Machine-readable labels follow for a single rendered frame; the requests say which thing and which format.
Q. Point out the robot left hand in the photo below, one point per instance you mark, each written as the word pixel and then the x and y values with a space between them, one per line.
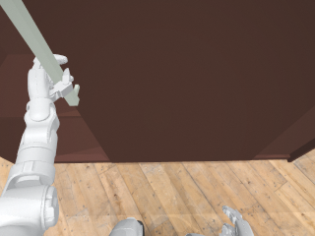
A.
pixel 40 84

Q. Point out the robot left forearm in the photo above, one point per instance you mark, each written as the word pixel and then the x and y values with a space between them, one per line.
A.
pixel 34 165

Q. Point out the left robot thigh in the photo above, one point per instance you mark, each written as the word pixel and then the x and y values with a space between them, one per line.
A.
pixel 127 227

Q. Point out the left robot upper arm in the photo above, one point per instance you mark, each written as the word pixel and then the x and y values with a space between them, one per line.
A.
pixel 28 211

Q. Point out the handle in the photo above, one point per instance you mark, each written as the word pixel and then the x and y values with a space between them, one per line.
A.
pixel 22 20

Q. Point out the wardrobe door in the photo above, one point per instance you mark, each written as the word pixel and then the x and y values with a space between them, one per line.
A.
pixel 184 80
pixel 296 136

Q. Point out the robot right hand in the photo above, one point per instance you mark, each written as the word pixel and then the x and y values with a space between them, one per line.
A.
pixel 241 226

